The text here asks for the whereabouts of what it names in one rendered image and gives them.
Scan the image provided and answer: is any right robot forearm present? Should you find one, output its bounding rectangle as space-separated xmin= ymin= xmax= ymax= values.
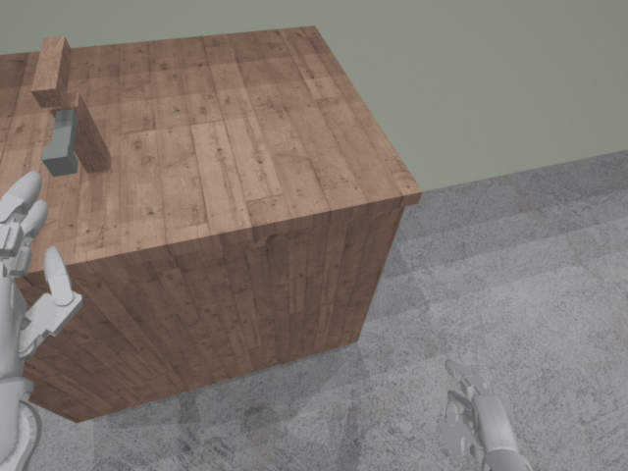
xmin=482 ymin=449 xmax=533 ymax=471

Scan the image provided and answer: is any left robot forearm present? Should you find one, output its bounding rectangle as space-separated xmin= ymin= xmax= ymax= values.
xmin=0 ymin=377 xmax=42 ymax=471

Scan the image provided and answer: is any counter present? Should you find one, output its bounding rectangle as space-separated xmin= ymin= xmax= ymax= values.
xmin=0 ymin=26 xmax=423 ymax=423

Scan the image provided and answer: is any robot right hand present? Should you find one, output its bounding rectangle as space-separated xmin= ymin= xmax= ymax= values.
xmin=441 ymin=359 xmax=519 ymax=463

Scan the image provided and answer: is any robot left hand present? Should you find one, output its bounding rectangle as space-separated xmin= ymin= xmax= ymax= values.
xmin=0 ymin=171 xmax=82 ymax=379

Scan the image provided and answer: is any tap lever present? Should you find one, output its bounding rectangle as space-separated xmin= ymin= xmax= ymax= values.
xmin=42 ymin=110 xmax=79 ymax=177

